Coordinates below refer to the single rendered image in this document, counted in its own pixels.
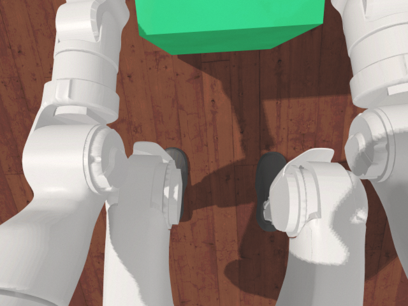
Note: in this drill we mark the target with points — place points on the robot right upper arm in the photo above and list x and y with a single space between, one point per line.
377 150

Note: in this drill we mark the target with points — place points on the robot left upper arm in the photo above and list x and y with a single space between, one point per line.
71 169

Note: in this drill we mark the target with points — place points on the carton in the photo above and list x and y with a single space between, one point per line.
205 26

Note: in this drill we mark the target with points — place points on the right robot foot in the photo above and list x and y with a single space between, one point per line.
269 165

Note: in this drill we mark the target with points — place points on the left robot forearm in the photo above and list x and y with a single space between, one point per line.
86 63

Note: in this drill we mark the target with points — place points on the left robot thigh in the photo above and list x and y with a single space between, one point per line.
136 269

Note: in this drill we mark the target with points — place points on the right robot forearm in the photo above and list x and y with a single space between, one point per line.
376 33

